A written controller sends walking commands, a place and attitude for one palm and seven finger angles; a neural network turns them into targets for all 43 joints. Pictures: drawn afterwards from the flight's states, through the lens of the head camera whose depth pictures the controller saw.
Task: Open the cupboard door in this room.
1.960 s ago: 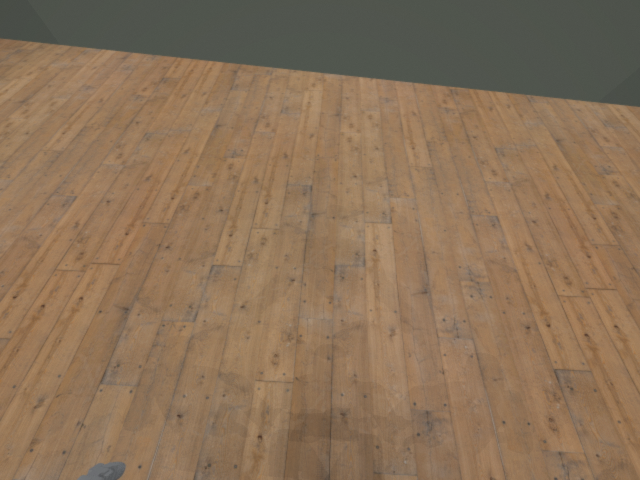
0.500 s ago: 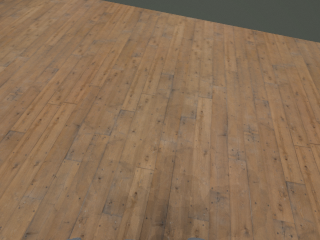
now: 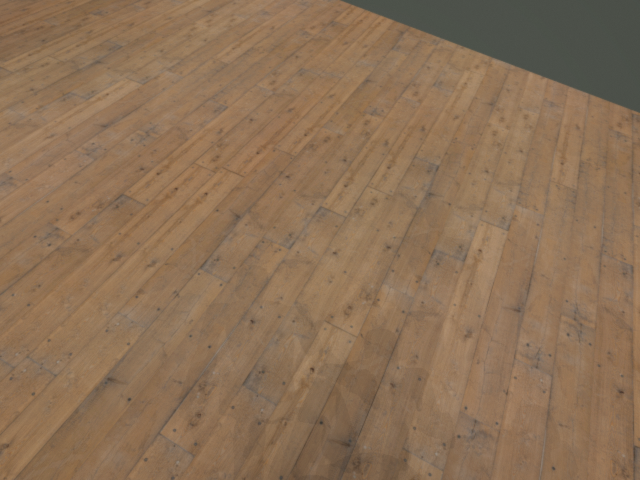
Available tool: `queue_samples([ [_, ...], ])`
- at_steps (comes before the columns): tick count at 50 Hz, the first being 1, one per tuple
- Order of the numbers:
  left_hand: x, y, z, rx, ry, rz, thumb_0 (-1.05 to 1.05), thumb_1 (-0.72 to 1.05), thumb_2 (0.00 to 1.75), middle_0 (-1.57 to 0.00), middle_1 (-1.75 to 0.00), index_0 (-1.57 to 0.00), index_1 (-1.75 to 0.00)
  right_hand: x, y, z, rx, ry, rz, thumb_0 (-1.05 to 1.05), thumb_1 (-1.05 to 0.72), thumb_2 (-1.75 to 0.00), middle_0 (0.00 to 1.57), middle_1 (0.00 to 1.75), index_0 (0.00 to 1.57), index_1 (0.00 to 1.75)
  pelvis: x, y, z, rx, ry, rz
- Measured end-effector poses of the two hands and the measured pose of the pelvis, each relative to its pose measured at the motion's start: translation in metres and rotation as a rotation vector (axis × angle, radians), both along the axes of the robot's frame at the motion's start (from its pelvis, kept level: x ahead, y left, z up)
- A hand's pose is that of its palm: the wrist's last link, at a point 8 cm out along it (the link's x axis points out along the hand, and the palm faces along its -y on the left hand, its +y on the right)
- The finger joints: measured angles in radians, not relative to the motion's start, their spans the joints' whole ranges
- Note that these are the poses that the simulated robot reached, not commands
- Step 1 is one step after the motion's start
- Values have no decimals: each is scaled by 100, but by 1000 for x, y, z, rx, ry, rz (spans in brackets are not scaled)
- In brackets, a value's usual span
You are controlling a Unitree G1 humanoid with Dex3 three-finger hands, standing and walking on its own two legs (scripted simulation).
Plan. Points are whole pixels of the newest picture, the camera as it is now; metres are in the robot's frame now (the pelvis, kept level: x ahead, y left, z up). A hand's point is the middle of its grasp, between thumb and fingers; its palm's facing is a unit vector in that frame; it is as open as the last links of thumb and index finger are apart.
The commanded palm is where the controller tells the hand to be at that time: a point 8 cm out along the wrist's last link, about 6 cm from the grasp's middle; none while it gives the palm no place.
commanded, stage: turn or walk to find it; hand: left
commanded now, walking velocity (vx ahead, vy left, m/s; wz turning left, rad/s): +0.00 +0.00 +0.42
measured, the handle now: out of the picture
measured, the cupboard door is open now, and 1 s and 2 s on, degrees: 0 0 0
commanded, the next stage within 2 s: none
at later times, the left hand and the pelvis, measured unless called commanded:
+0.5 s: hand out of the picture +0.05 +0.19 -0.13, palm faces +0.22 -0.94 -0.28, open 7.4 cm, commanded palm none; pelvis -0.02 -0.02 +0.01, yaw +12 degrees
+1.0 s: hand out of the picture -0.12 +0.23 -0.17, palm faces +0.45 -0.86 -0.23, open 7.4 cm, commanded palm none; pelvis -0.06 +0.02 +0.02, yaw +23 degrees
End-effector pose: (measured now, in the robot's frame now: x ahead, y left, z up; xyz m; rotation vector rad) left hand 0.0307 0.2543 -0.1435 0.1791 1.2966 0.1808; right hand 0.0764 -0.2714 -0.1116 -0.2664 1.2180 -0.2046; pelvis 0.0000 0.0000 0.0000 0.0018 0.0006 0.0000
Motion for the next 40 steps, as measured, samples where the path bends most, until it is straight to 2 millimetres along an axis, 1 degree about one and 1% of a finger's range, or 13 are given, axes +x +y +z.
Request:
queue_samples([
  [2, -11, 10, -1, 4, 40, 23, 0, 90, 90, -20, -30, -20, -30, 9, 13, 5, 3, -25, 25, 0, -91, -90, 19, 30, 20, 30, -2, 5, 3, -2, -2, 2],
  [4, -16, 16, 2, 4, 57, 43, 1, 91, 90, -20, -30, -20, -30, 13, 25, 10, 8, -39, 44, 0, -91, -90, 19, 30, 20, 30, -3, 8, 8, -12, -2, 15],
  [8, -14, 23, 14, 3, 24, 69, 1, 91, 90, -20, -30, -20, -30, 15, 42, 14, 32, -39, 72, 0, -91, -90, 20, 30, 20, 30, -4, 12, 17, -23, -5, 42],
  [11, -8, 23, 21, 9, -17, 84, 1, 91, 90, -20, -30, -20, -30, 12, 49, 11, 54, -31, 85, 0, -91, -90, 20, 30, 21, 30, -6, 12, 19, -24, -9, 66],
  [13, -3, 20, 25, 16, -47, 91, 1, 91, 90, -20, -30, -20, -30, 9, 50, 8, 68, -21, 91, 0, -91, -90, 20, 30, 21, 30, -8, 10, 20, -22, -12, 83],
  [16, 7, 13, 32, 27, -95, 99, 1, 91, 90, -20, -30, -20, -30, 2, 45, 1, 86, -1, 95, 0, -91, -90, 20, 30, 21, 30, -10, 4, 19, -15, -17, 109],
  [19, 13, 2, 37, 43, -144, 107, 0, 91, 90, -20, -30, -20, -30, -5, 35, -8, 102, 21, 99, 0, -91, -90, 20, 30, 21, 30, -13, -6, 16, -4, -18, 135],
  [22, 11, -9, 39, 70, -189, 115, 0, 91, 90, -20, -30, -20, -30, -9, 20, -22, 117, 37, 105, 0, -91, -90, 20, 30, 21, 30, -16, -18, 8, 10, -19, 162],
  [24, 3, -17, 43, 74, -198, 130, 0, 91, 90, -20, -30, -20, -30, -10, 12, -24, 114, 55, 117, 0, -91, -90, 20, 30, 21, 30, -19, -22, 9, 9, -27, 194],
  [27, -16, -25, 46, 71, -185, 166, 0, 91, 90, -20, -30, -20, -30, -10, 3, -21, 105, 81, 140, 0, -91, -90, 20, 30, 20, 30, -21, -26, 13, 14, -34, 224],
  [32, -51, -32, 41, 50, -134, 229, 0, 90, 90, -20, -30, -20, -30, -7, -1, -13, 79, 106, 184, 0, -91, -90, 19, 30, 20, 30, -26, -26, 16, 18, -34, 274],
  [36, -85, -30, 30, 24, -84, 284, 0, 90, 90, -21, -30, -20, -30, 1, 10, -8, 54, 114, 238, 0, -91, -90, 19, 30, 20, 30, -33, -19, 15, 16, -30, 312],
  [40, -124, -18, 13, -2, -31, 351, 0, 90, 90, -21, -30, -20, -30, 18, 36, -4, 27, 78, 311, 0, -91, -90, 19, 30, 20, 30, -43, -5, 9, 0, -26, 353],
])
